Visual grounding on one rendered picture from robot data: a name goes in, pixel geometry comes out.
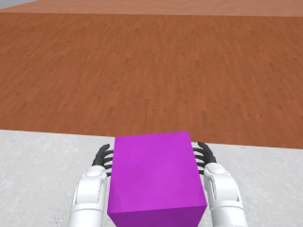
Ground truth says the right robot hand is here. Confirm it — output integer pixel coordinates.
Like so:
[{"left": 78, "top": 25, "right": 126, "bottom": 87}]
[{"left": 192, "top": 141, "right": 217, "bottom": 175}]

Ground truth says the right robot forearm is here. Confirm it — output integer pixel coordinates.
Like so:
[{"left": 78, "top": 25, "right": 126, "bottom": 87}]
[{"left": 204, "top": 163, "right": 248, "bottom": 227}]

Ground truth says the carton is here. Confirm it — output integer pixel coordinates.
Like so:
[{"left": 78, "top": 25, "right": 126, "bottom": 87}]
[{"left": 107, "top": 131, "right": 207, "bottom": 227}]

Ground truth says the left robot forearm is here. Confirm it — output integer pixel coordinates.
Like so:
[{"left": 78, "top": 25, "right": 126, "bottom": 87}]
[{"left": 67, "top": 166, "right": 107, "bottom": 227}]

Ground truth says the left robot hand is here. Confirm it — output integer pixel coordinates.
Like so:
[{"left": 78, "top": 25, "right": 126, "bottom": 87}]
[{"left": 92, "top": 144, "right": 114, "bottom": 177}]

